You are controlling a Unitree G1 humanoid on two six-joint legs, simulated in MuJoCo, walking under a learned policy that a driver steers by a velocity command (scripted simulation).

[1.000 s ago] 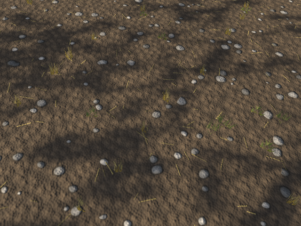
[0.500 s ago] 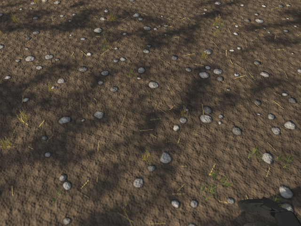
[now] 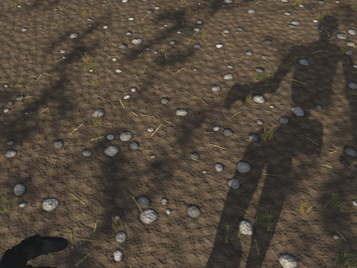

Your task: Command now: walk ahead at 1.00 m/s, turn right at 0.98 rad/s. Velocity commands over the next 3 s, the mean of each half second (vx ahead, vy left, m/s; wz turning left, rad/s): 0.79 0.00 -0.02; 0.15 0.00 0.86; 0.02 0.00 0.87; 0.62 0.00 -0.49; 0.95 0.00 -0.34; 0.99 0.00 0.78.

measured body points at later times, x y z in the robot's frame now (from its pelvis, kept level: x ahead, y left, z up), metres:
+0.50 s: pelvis +0.44 -0.01 +0.00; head +0.49 -0.01 +0.44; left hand +0.49 +0.26 -0.13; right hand +0.59 -0.28 -0.12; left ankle +0.66 +0.08 -0.69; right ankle +0.30 -0.06 -0.73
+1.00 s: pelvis +0.66 -0.03 +0.00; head +0.69 +0.00 +0.45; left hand +0.71 +0.30 -0.09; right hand +0.95 -0.23 -0.06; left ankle +0.67 +0.04 -0.73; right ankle +0.83 -0.14 -0.70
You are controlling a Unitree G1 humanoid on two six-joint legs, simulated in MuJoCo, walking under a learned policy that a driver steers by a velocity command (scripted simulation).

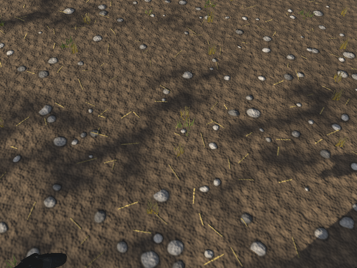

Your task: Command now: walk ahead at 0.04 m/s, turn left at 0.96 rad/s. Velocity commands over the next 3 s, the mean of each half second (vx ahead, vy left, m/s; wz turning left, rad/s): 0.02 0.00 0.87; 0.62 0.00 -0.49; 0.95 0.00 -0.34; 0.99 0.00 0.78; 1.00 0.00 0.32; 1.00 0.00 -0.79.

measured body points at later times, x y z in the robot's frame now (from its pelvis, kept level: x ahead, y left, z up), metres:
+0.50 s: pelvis +0.03 -0.03 +0.00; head +0.07 +0.00 +0.45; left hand +0.04 +0.28 -0.11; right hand +0.31 -0.20 -0.08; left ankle -0.02 +0.09 -0.72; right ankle +0.11 -0.15 -0.74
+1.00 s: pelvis +0.22 +0.02 -0.03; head +0.24 +0.02 +0.42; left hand +0.34 +0.31 -0.12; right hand +0.26 -0.25 -0.15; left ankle -0.02 +0.09 -0.74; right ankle +0.38 -0.05 -0.70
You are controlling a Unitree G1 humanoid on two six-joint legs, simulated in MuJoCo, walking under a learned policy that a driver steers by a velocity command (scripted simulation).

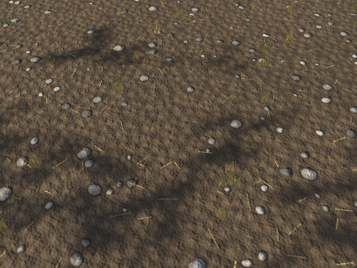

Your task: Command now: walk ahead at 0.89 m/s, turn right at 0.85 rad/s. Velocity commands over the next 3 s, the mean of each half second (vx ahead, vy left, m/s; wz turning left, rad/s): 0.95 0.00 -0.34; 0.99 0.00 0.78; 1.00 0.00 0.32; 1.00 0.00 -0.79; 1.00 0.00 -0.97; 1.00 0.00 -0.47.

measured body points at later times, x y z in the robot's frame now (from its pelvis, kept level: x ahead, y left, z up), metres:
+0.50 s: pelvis +0.44 -0.10 +0.00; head +0.48 -0.11 +0.44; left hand +0.50 +0.18 -0.13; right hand +0.58 -0.37 -0.11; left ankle +0.69 -0.08 -0.68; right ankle +0.18 -0.08 -0.70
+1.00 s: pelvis +0.94 -0.17 +0.00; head +0.98 -0.16 +0.45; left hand +1.17 +0.08 -0.04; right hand +0.96 -0.48 -0.11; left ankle +0.69 -0.11 -0.66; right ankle +1.10 -0.29 -0.71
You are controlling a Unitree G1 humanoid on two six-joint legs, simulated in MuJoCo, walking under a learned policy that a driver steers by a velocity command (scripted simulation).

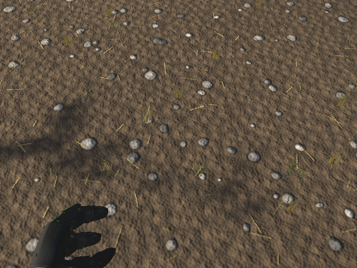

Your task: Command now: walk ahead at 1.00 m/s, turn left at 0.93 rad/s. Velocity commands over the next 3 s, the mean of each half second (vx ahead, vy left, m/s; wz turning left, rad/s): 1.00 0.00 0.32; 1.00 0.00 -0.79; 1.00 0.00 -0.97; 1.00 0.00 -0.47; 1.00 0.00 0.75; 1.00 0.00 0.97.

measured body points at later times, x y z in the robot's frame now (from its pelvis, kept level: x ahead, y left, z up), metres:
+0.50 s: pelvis +0.45 +0.04 +0.01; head +0.48 +0.05 +0.46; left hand +0.36 +0.28 -0.12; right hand +0.68 -0.16 -0.09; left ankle +0.48 +0.12 -0.71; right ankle +0.29 -0.13 -0.59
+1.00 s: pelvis +0.93 +0.01 +0.01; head +0.95 +0.01 +0.46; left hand +1.01 +0.29 -0.12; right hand +1.07 -0.26 -0.06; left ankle +0.95 +0.19 -0.61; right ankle +0.93 +0.00 -0.71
